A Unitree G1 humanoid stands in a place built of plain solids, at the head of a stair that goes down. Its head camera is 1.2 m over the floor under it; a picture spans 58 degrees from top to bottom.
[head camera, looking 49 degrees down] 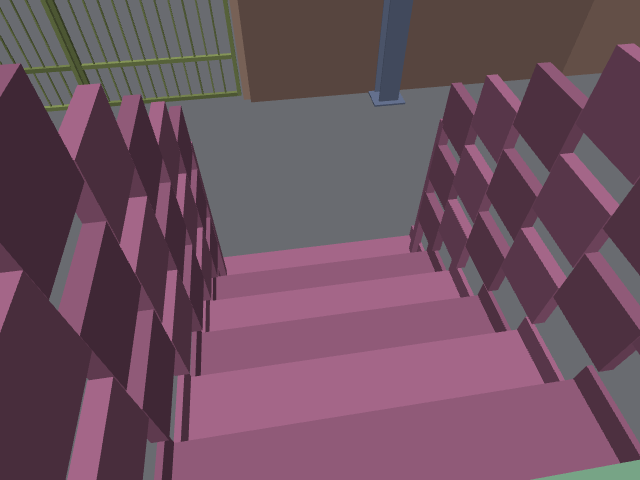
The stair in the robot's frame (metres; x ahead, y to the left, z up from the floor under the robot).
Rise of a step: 0.17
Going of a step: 0.28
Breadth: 1.32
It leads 9 degrees to the left of straight ahead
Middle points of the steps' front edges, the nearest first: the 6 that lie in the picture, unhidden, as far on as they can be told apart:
0.49 -0.20 -0.17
0.77 -0.15 -0.34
1.04 -0.11 -0.51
1.32 -0.07 -0.68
1.60 -0.02 -0.85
1.87 0.02 -1.02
